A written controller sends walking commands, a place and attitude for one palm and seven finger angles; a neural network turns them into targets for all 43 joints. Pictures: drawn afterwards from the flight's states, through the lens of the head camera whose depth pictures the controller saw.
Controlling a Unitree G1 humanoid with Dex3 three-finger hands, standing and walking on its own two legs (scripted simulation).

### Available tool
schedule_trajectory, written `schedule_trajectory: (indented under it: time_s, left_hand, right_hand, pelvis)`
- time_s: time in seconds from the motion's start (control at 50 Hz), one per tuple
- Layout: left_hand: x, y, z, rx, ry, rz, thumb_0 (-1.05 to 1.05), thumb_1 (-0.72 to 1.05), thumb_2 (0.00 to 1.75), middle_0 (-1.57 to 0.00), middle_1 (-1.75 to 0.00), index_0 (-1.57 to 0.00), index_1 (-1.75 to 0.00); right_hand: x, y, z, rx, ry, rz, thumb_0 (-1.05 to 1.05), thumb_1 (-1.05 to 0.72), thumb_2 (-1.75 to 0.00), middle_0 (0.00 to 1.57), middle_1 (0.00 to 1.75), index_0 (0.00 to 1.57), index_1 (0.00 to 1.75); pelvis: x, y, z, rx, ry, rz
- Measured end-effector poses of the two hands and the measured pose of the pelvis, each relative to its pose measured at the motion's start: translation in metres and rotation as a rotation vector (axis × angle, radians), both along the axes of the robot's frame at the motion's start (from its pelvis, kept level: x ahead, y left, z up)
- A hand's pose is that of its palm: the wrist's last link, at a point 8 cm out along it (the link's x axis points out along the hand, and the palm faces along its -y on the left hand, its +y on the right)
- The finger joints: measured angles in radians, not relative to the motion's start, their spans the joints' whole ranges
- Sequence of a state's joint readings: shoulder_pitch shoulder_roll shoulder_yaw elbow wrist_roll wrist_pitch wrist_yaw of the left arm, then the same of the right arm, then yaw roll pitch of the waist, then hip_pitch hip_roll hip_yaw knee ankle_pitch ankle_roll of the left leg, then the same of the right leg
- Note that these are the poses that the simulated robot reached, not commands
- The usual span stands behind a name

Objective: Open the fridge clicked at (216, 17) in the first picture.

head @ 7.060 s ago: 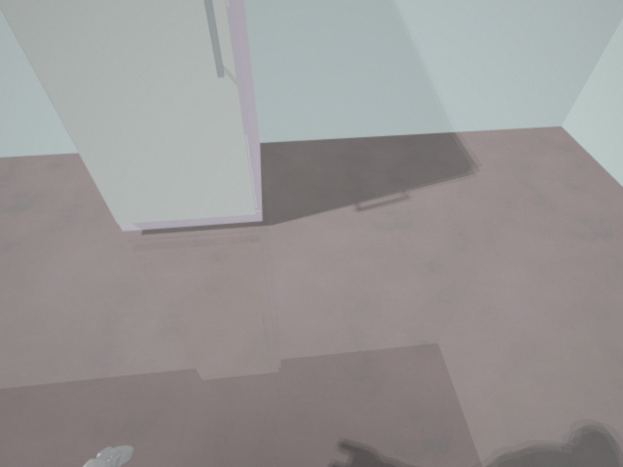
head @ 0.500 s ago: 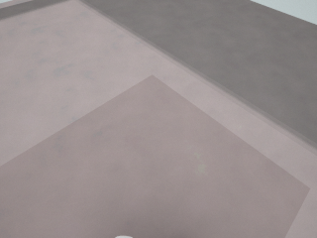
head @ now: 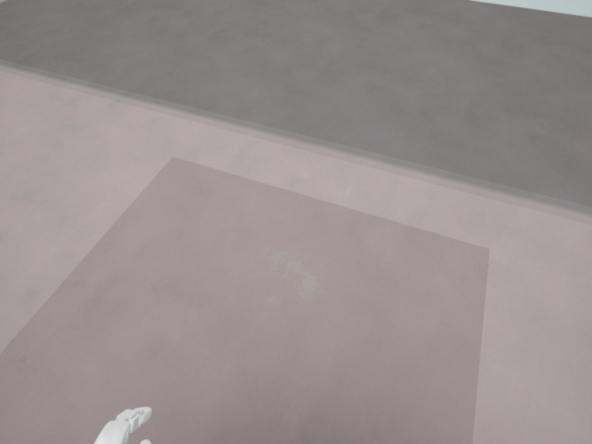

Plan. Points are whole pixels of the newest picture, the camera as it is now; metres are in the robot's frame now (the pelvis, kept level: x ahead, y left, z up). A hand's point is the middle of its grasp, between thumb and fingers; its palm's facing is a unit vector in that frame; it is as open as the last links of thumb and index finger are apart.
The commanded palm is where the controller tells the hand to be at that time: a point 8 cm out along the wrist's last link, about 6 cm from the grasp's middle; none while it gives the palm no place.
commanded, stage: turn to face it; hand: right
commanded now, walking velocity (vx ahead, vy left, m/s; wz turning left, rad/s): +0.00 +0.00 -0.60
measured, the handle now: out of the picture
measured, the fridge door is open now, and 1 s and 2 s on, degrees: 0 0 0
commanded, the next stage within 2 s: none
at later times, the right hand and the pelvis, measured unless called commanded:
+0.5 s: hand out of the picture +0.09 -0.22 -0.13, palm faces +0.25 +0.92 -0.29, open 7.4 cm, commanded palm none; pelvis +0.01 +0.02 +0.01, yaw -16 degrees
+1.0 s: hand out of the picture -0.11 -0.21 -0.18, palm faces +0.59 +0.77 -0.26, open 7.4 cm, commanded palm none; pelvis -0.01 -0.01 +0.00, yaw -35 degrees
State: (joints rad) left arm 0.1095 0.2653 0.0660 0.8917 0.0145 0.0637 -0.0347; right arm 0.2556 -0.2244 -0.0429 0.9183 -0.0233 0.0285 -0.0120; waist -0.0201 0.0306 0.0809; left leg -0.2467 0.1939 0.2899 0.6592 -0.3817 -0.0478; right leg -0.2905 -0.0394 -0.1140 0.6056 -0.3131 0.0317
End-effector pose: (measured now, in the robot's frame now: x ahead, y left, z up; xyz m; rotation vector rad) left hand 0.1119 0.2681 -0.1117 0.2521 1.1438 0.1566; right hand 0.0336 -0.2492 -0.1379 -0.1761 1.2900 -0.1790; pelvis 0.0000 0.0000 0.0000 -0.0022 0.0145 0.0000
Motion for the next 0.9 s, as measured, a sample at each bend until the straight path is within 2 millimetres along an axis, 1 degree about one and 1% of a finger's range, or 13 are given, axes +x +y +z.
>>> schedule_trajectory:
  time_s: [0.04, 0.1, 0.16, 0.24, 0.3, 0.36, 0.46, 0.52, 0.62, 0.72, 0.8, 0.84, 0.9]
  left_hand:
    - [0.015, -0.013, 0.004, 0.011, -0.036, -0.039, 0.0, 0.91, 0.9, -0.2, -0.3, -0.2, -0.3]
    - [0.022, -0.028, 0.014, 0.02, -0.057, -0.07, 0.0, 0.91, 0.9, -0.2, -0.3, -0.2, -0.3]
    - [0.021, -0.039, 0.019, 0.019, -0.04, -0.094, 0.0, 0.91, 0.9, -0.2, -0.3, -0.2, -0.3]
    - [0.016, -0.047, 0.017, 0.002, -0.002, -0.117, 0.0, 0.91, 0.9, -0.2, -0.3, -0.2, -0.3]
    - [0.011, -0.048, 0.013, -0.014, 0.028, -0.126, 0.0, 0.91, 0.9, -0.2, -0.3, -0.21, -0.3]
    - [0.006, -0.043, 0.005, -0.028, 0.059, -0.13, 0.0, 0.91, 0.9, -0.21, -0.3, -0.21, -0.3]
    - [0.002, -0.024, -0.013, -0.049, 0.116, -0.145, 0.0, 0.91, 0.9, -0.21, -0.3, -0.21, -0.3]
    - [0.006, -0.011, -0.026, -0.06, 0.137, -0.16, 0.0, 0.91, 0.9, -0.2, -0.3, -0.21, -0.3]
    - [0.023, -0.003, -0.023, -0.059, 0.159, -0.221, 0.0, 0.91, 0.9, -0.2, -0.3, -0.2, -0.3]
    - [0.047, -0.01, -0.018, -0.052, 0.163, -0.302, 0.0, 0.91, 0.9, -0.2, -0.3, -0.2, -0.3]
    - [0.073, -0.031, -0.014, -0.035, 0.147, -0.386, 0.0, 0.91, 0.9, -0.2, -0.3, -0.2, -0.3]
    - [0.088, -0.048, -0.011, -0.026, 0.126, -0.435, 0.0, 0.91, 0.9, -0.2, -0.3, -0.2, -0.3]
    - [0.11, -0.08, -0.005, -0.009, 0.079, -0.517, 0.0, 0.91, 0.9, -0.2, -0.3, -0.2, -0.3]
  right_hand:
    - [-0.014, -0.017, -0.007, -0.007, 0.037, -0.037, 0.01, -0.9, -0.9, 0.2, 0.3, 0.2, 0.3]
    - [-0.022, -0.034, -0.003, -0.022, 0.061, -0.077, 0.01, -0.91, -0.9, 0.2, 0.3, 0.2, 0.3]
    - [-0.018, -0.045, 0.007, -0.028, 0.027, -0.102, 0.01, -0.91, -0.9, 0.19, 0.3, 0.2, 0.3]
    - [-0.006, -0.05, 0.018, -0.041, -0.039, -0.124, 0.01, -0.91, -0.9, 0.19, 0.3, 0.2, 0.3]
    - [0.005, -0.049, 0.025, -0.051, -0.08, -0.136, 0.01, -0.91, -0.9, 0.19, 0.3, 0.2, 0.3]
    - [0.016, -0.042, 0.03, -0.061, -0.117, -0.144, 0.01, -0.91, -0.9, 0.19, 0.3, 0.2, 0.3]
    - [0.033, -0.02, 0.038, -0.081, -0.185, -0.161, 0.01, -0.91, -0.9, 0.19, 0.3, 0.2, 0.3]
    - [0.032, -0.004, 0.042, -0.104, -0.219, -0.174, 0.01, -0.91, -0.9, 0.2, 0.3, 0.2, 0.3]
    - [0.006, 0.016, 0.05, -0.102, -0.196, -0.244, 0.01, -0.91, -0.9, 0.2, 0.3, 0.2, 0.3]
    - [-0.031, 0.028, 0.045, -0.084, -0.141, -0.331, 0.01, -0.9, -0.9, 0.2, 0.3, 0.2, 0.3]
    - [-0.071, 0.031, 0.036, -0.062, -0.08, -0.414, 0.01, -0.9, -0.9, 0.2, 0.3, 0.2, 0.3]
    - [-0.093, 0.03, 0.029, -0.05, -0.046, -0.459, 0.01, -0.9, -0.9, 0.2, 0.3, 0.2, 0.3]
    - [-0.129, 0.024, 0.016, -0.032, 0.003, -0.53, 0.01, -0.9, -0.9, 0.2, 0.3, 0.2, 0.3]
  pelvis:
    - [-0.002, -0.007, -0.002, -0.005, 0.0, -0.019]
    - [-0.002, -0.013, 0.004, 0.014, -0.003, -0.045]
    - [-0.001, -0.018, 0.011, 0.025, -0.005, -0.078]
    - [0.0, -0.02, 0.016, 0.028, -0.002, -0.122]
    - [0.001, -0.017, 0.017, 0.025, 0.001, -0.154]
    - [0.003, -0.01, 0.017, 0.019, 0.006, -0.189]
    - [0.007, 0.008, 0.011, 0.003, 0.016, -0.253]
    - [0.01, 0.02, 0.006, -0.001, 0.014, -0.291]
    - [0.014, 0.028, 0.014, -0.029, -0.003, -0.364]
    - [0.014, 0.03, 0.017, -0.042, -0.014, -0.433]
    - [0.012, 0.025, 0.016, -0.039, -0.017, -0.487]
    - [0.009, 0.019, 0.014, -0.033, -0.016, -0.513]
    - [0.005, 0.008, 0.009, -0.019, -0.015, -0.554]
